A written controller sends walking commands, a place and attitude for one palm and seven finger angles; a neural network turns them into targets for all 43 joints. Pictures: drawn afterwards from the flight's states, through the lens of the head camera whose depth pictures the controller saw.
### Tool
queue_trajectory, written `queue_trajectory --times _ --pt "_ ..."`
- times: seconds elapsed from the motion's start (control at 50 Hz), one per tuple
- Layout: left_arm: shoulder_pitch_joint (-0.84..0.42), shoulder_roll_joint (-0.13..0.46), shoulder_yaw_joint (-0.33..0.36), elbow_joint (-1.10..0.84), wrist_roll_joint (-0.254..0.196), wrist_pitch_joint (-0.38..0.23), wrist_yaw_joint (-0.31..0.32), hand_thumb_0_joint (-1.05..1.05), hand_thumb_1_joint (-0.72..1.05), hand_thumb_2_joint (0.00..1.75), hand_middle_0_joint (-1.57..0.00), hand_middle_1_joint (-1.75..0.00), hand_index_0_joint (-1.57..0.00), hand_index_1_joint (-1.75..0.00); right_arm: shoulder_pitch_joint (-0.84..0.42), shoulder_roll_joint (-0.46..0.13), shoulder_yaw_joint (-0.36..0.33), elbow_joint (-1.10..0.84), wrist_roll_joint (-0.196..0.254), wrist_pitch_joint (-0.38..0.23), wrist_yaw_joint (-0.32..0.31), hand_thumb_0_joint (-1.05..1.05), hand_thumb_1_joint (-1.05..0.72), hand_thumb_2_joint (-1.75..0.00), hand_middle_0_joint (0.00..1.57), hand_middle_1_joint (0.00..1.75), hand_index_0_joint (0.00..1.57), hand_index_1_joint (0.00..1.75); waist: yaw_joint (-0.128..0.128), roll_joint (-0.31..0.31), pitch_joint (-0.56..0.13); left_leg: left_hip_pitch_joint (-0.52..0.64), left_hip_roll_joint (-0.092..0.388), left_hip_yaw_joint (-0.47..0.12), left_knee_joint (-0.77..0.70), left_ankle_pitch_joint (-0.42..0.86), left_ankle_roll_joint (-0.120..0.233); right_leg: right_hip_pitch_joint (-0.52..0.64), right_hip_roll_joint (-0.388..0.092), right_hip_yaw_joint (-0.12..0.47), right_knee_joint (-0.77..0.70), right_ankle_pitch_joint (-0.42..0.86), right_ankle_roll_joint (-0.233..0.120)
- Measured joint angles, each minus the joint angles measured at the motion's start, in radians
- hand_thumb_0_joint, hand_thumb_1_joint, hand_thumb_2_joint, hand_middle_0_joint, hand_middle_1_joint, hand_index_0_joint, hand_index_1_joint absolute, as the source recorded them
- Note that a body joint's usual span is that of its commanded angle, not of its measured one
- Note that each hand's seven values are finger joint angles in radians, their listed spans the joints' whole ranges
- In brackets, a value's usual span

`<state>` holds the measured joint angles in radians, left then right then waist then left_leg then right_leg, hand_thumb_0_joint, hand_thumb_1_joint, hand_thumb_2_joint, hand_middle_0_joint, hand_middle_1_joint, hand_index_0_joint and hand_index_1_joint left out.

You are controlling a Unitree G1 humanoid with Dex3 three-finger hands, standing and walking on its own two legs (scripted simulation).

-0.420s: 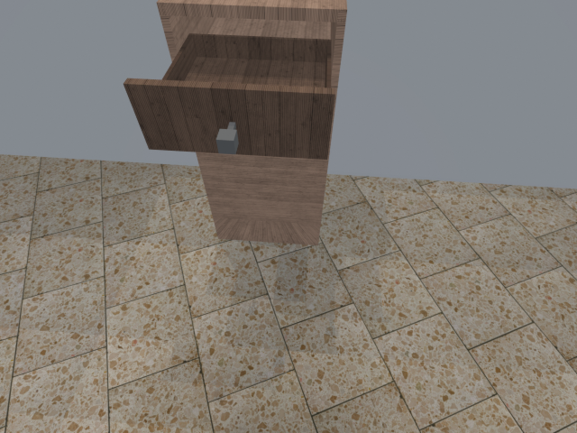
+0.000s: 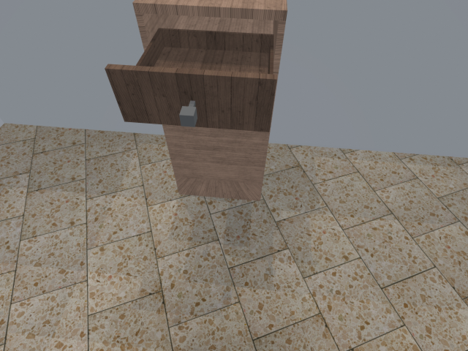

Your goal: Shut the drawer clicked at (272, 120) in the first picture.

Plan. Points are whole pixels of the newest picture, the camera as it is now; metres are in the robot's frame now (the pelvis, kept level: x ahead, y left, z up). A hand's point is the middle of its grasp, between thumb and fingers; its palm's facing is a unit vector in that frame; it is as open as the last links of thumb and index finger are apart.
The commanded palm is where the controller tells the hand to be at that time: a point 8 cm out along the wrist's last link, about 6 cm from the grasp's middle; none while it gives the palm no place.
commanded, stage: look at it before walking up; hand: left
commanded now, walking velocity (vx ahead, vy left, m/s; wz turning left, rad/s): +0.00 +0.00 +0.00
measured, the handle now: (190, 111) +0.60 +0.14 +0.05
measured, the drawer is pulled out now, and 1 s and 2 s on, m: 0.30 0.30 0.30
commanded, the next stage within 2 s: take the last steps up to it in 0.42 s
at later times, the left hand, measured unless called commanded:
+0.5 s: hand out of the picture +0.04 +0.21 -0.17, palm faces +0.00 -0.97 -0.26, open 7.3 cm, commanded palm none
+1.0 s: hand out of the picture +0.04 +0.15 -0.18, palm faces +0.06 -0.98 -0.21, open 7.3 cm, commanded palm none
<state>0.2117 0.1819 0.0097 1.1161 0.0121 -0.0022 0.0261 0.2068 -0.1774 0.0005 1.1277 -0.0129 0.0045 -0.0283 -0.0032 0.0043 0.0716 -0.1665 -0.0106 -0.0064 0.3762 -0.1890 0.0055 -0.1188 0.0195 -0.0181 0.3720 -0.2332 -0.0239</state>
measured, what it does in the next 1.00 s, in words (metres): lifts its left foot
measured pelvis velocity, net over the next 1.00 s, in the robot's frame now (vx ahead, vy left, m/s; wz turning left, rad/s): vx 0.08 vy -0.03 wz -0.01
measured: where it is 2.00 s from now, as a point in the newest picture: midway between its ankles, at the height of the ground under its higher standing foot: (250, 338)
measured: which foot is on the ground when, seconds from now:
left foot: down 0.00-0.90, up 0.92-1.00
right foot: down 0.00-1.00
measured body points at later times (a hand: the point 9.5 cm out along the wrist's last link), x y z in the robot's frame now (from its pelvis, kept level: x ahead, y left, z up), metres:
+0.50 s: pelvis +0.00 +0.00 +0.00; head +0.03 +0.00 +0.45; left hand +0.04 +0.26 -0.15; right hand +0.04 -0.26 -0.15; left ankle +0.01 +0.11 -0.75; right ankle -0.02 -0.10 -0.75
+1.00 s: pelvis +0.08 -0.03 -0.01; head +0.12 -0.03 +0.44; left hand +0.04 +0.20 -0.16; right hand +0.07 -0.25 -0.17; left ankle +0.03 +0.10 -0.69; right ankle -0.02 -0.10 -0.75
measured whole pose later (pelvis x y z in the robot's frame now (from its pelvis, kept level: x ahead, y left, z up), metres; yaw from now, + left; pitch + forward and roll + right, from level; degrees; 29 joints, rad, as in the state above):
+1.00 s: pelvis +0.08 -0.03 -0.01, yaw -1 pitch +0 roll +1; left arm 0.35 0.16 0.05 1.11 0.03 -0.05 0.02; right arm 0.26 -0.16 -0.03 1.14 -0.02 0.01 -0.01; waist 0.03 -0.01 0.09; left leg -0.36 0.03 0.05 0.95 -0.50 -0.01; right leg -0.05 0.05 -0.01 0.45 -0.40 -0.08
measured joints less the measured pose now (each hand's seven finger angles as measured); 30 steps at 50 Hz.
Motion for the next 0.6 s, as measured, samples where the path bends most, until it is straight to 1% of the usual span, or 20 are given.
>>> queue_trajectory --times 0.22,0.6 --pt "-0.001 0.014 0.003 0.002 0.001 -0.001 -0.003 0.00 0.91 0.90 -0.20 -0.30 -0.20 -0.30 -0.014 -0.016 -0.002 -0.005 0.000 -0.003 0.000 0.00 -0.91 -0.90 0.20 0.30 0.20 0.30 0.003 0.002 0.000 0.009 0.001 0.001 -0.010 0.002 0.000 0.009 0.001 0.001 -0.013 0.004 0.000" --pt "-0.036 0.060 0.010 -0.003 0.001 -0.004 -0.007 0.00 0.91 0.90 -0.20 -0.30 -0.20 -0.30 -0.040 -0.066 -0.006 -0.005 -0.002 -0.005 0.002 0.01 -0.90 -0.90 0.20 0.30 0.20 0.30 0.002 0.001 -0.003 0.023 0.004 0.001 -0.027 0.006 -0.003 0.024 0.004 0.002 -0.032 0.010 -0.003"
